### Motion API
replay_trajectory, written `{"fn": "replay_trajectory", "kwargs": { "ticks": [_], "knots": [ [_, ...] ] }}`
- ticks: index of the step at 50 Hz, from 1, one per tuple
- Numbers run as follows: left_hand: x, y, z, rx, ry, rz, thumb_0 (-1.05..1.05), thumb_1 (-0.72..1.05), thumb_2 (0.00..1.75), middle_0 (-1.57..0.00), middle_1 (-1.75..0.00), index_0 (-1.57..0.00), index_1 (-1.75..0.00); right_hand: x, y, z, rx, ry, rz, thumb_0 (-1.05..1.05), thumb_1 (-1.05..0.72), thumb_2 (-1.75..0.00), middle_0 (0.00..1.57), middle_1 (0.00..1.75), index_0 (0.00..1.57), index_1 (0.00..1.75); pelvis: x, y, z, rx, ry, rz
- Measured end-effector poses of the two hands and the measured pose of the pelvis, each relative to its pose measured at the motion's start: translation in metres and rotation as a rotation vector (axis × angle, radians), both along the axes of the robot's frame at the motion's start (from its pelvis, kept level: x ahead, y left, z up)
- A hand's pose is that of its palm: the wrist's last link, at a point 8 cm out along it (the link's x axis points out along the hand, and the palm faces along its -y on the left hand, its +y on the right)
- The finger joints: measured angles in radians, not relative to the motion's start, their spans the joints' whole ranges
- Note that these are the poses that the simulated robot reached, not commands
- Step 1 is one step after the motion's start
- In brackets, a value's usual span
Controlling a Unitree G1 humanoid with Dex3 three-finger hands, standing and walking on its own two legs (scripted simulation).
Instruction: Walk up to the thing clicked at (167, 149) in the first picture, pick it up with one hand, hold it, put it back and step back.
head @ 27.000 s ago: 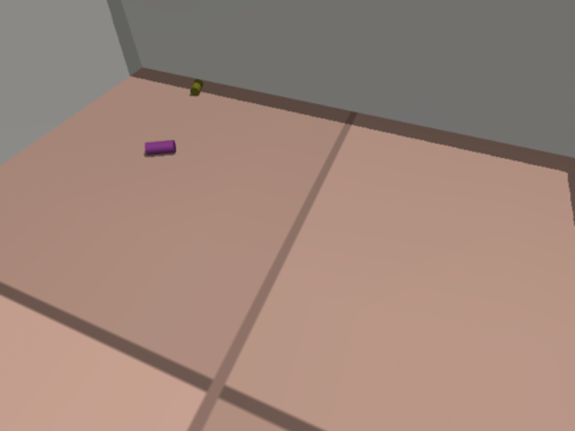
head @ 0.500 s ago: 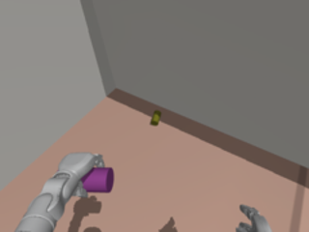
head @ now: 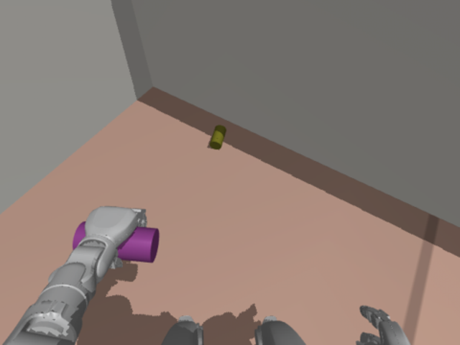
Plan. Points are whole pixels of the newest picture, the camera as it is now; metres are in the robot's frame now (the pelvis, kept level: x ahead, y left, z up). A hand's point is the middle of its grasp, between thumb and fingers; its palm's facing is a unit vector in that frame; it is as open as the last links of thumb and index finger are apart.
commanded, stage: crouch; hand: left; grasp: from above
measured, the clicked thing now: (118, 241) +0.35 +0.23 -0.11
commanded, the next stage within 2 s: lower in 1.54 s
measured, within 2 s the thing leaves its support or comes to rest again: neither
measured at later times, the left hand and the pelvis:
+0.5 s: hand (143, 255) +0.39 +0.23 -0.33, palm faces -0.46 +0.08 -0.88, open 9.9 cm; pelvis -0.05 +0.01 -0.20, yaw -3 degrees
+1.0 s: hand (151, 257) +0.43 +0.24 -0.46, palm faces -0.45 +0.05 -0.89, open 9.9 cm; pelvis -0.05 +0.00 -0.30, yaw -7 degrees
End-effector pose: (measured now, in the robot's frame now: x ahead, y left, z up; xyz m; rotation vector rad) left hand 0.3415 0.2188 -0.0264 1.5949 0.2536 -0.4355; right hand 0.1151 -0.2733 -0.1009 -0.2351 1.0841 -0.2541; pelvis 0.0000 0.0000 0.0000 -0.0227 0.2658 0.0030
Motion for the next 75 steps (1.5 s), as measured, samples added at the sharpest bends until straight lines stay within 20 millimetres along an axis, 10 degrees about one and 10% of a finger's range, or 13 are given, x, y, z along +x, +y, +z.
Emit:
{"fn": "replay_trajectory", "kwargs": {
  "ticks": [17, 33, 75],
  "knots": [
    [0.046, 0.007, -0.170, 0.028, -0.008, 0.021, -0.01, -0.02, 0.56, -0.67, -0.61, -0.69, -0.60, -0.116, 0.004, -0.152, -0.036, 0.255, -0.081, 0.00, -0.91, -0.90, 0.20, 0.29, 0.20, 0.30, -0.037, 0.011, -0.142, -0.036, 0.270, -0.017],
    [0.071, 0.011, -0.308, -0.016, 0.024, 0.009, -0.01, 0.00, 0.50, -0.70, -0.57, -0.72, -0.55, -0.118, 0.010, -0.250, -0.018, 0.313, 0.015, 0.00, -0.91, -0.90, 0.20, 0.29, 0.21, 0.30, -0.046, 0.007, -0.243, -0.065, 0.385, -0.031],
    [0.108, 0.019, -0.431, -0.010, 0.044, 0.041, -0.01, 0.04, 0.43, -0.70, -0.54, -0.73, -0.52, -0.150, 0.003, -0.340, -0.017, 0.428, 0.051, 0.00, -0.92, -0.90, 0.20, 0.29, 0.20, 0.30, -0.051, 0.001, -0.350, -0.088, 0.340, -0.101]
  ]
}}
